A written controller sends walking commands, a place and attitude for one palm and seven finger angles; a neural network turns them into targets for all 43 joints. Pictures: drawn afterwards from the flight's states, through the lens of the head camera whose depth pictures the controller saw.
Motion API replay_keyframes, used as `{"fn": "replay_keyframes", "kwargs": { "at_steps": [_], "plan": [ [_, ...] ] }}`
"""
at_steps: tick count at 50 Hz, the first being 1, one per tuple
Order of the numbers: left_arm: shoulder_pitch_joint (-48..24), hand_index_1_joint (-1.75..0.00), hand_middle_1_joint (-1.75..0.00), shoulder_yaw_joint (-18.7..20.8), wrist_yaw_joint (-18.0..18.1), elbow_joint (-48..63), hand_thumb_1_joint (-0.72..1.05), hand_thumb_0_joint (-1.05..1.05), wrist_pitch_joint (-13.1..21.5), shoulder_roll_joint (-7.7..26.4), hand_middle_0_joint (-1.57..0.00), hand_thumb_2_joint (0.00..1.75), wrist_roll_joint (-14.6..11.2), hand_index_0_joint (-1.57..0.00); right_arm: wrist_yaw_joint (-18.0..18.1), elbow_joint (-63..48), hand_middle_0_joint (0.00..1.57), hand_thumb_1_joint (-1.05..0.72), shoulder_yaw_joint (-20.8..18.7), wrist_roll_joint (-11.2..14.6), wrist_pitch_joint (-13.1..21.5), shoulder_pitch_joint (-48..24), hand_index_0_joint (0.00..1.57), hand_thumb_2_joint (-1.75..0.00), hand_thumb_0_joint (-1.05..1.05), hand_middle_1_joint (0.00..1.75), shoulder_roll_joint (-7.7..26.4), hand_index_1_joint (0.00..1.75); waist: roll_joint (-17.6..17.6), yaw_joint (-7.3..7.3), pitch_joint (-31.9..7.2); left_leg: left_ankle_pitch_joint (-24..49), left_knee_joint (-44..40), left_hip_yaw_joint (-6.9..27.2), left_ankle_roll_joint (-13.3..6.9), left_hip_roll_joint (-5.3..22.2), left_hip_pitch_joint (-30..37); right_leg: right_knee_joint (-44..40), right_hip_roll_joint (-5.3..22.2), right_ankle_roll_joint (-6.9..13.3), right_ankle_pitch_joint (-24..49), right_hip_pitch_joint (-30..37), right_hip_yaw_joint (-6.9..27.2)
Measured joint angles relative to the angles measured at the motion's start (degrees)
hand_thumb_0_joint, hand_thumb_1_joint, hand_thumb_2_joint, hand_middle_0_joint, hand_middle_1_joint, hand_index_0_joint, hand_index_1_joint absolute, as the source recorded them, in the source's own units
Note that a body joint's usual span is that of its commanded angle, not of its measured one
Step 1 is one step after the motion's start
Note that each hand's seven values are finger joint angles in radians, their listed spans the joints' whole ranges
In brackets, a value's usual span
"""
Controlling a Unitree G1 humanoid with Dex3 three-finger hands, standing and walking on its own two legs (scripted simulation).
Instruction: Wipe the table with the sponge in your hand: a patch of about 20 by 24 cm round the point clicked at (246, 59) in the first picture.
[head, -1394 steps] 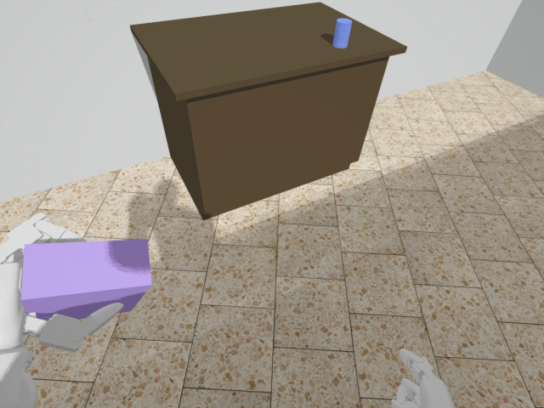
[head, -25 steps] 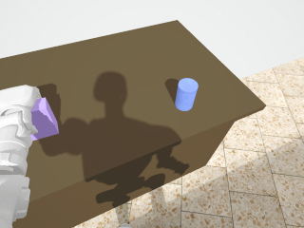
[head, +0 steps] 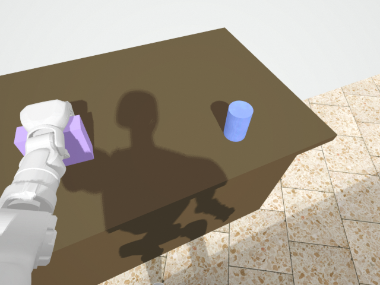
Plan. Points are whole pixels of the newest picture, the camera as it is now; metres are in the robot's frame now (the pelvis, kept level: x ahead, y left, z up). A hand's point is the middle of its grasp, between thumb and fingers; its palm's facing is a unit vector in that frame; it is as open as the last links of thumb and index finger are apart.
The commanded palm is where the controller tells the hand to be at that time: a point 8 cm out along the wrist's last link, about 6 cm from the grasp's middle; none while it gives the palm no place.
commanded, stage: slide across to the middle lane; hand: left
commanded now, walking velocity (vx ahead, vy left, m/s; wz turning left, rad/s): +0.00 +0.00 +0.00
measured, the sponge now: (60, 148) +0.42 +0.32 +0.02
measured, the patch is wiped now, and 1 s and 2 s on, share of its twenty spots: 0.20 0.35 0.65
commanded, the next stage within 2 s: wipe back along the middle lane in 0.30 s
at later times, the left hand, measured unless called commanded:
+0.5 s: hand (76, 128) +0.45 +0.27 +0.06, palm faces -0.12 -0.02 -0.99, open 9.5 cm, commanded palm +0.42 +0.26 +0.11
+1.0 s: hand (76, 148) +0.39 +0.26 +0.05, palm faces -0.06 -0.03 -1.00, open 9.5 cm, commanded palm +0.36 +0.24 +0.10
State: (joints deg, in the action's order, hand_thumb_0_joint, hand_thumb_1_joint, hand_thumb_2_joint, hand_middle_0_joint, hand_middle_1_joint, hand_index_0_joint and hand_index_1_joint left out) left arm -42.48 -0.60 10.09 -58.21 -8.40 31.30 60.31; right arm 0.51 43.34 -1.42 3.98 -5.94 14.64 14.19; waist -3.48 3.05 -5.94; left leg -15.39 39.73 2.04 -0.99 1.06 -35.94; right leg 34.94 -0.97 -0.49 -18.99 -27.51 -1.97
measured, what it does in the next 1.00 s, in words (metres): stands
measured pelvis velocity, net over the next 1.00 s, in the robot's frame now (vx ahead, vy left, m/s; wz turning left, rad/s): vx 0.02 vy -0.01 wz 0.01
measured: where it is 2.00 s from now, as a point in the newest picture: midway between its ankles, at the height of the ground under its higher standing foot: outside the picture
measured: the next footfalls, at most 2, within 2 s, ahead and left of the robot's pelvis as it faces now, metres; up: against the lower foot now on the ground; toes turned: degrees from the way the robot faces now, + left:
none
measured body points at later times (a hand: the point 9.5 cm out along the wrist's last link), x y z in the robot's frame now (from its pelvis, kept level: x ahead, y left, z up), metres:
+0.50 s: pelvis +0.02 -0.01 +0.01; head +0.07 -0.02 +0.45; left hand +0.45 +0.27 +0.11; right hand +0.11 -0.28 -0.13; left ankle +0.04 +0.10 -0.72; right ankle -0.02 -0.14 -0.72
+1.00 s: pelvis +0.02 -0.01 +0.01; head +0.04 -0.03 +0.46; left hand +0.39 +0.26 +0.11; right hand +0.17 -0.26 -0.11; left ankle +0.04 +0.10 -0.72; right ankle -0.02 -0.14 -0.72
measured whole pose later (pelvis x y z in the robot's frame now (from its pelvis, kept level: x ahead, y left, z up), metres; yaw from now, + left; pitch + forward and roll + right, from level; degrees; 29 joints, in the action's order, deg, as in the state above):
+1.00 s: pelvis +0.02 -0.01 +0.01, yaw +0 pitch +7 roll -2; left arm -26.6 -6.7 10.2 -39.1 -18.7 21.9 57.7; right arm -0.5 39.5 -1.5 4.7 -9.7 9.1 15.3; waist -3.9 -0.3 -6.8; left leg -15.9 35.1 1.7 -0.4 0.7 -26.3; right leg 30.9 -0.6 0.1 -19.8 -18.2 -1.7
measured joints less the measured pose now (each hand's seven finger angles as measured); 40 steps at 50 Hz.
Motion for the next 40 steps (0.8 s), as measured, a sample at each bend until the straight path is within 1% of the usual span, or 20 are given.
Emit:
{"fn": "replay_keyframes", "kwargs": {
  "at_steps": [5,12,20,23,29,33,40],
  "plan": [
    [-0.4,-1.41,-1.41,0.5,0.1,-0.4,-0.48,0.01,-1.5,-0.6,-0.80,1.05,0.6,-0.82,-0.5,-0.8,0.20,-0.90,0.1,-0.3,0.2,-0.5,0.20,-0.90,0.01,0.30,0.2,0.30,0.0,0.54,-0.1,-0.1,-0.7,-0.4,0.1,0.1,0.7,-0.5,0.0,0.1,0.0,0.5,0.4],
    [1.9,-1.41,-1.41,0.4,0.0,1.6,-0.48,0.01,-3.0,-2.0,-0.80,1.05,-0.2,-0.81,-0.8,-1.0,0.20,-0.90,-0.3,-0.4,-0.5,0.0,0.20,-0.90,0.01,0.30,0.9,0.30,-0.2,0.09,-0.5,-0.6,-1.6,-0.6,0.3,0.3,2.3,-1.5,-0.2,0.2,-0.3,2.0,0.6],
    [1.3,-1.42,-1.42,-2.4,-1.0,2.6,-0.48,0.01,-4.6,-2.7,-0.80,1.05,-0.8,-0.81,-0.6,-0.6,0.20,-0.90,-0.6,-0.1,-0.8,-0.6,0.20,-0.90,0.01,0.30,1.2,0.30,0.0,-0.33,0.2,-0.6,-2.5,0.1,0.7,0.2,3.8,-2.5,-0.2,0.6,-0.6,3.8,-0.1],
    [1.4,-1.42,-1.42,-2.7,-1.5,3.2,-0.48,0.01,-4.3,-3.4,-0.80,1.05,-1.2,-0.81,-0.5,-0.5,0.20,-0.90,-0.6,-0.2,-1.0,-1.1,0.20,-0.90,0.01,0.30,1.2,0.30,-0.1,-0.47,0.2,-0.6,-2.9,0.1,0.8,0.2,4.3,-3.0,-0.3,0.7,-0.5,4.2,-0.1],
    [5.1,-1.42,-1.42,-1.2,-0.8,5.9,-0.47,0.00,-4.7,-4.6,-0.79,1.05,-1.4,-0.81,-0.9,-1.3,0.20,-0.90,-0.4,-0.3,-2.2,-1.7,0.20,-0.90,0.01,0.30,1.3,0.30,-0.3,-0.59,-0.7,-0.8,-3.8,-0.7,0.9,0.5,5.5,-3.4,-0.4,0.7,-0.6,5.0,0.7],
    [8.3,-1.43,-1.43,-0.6,-0.1,8.7,-0.47,0.00,-5.7,-5.6,-0.79,1.05,-1.9,-0.80,-1.1,-1.8,0.20,-0.90,-0.4,-0.1,-2.8,-1.9,0.20,-0.90,0.01,0.30,1.4,0.30,-0.5,-1.01,-1.2,-1.0,-4.1,-0.9,0.9,0.5,6.5,-3.7,-0.3,0.7,-0.7,5.9,1.0],
    [11.7,-1.44,-1.44,-2.5,0.0,13.2,-0.46,0.00,-8.3,-7.1,-0.77,1.05,-2.4,-0.79,-1.2,-2.6,0.20,-0.90,-0.3,0.4,-3.5,-3.1,0.20,-0.90,0.01,0.30,1.4,0.30,-0.3,-1.86,-1.0,-0.9,-4.5,-0.6,0.8,0.2,8.1,-4.0,-0.1,0.7,-0.9,7.6,0.7]
  ]
}}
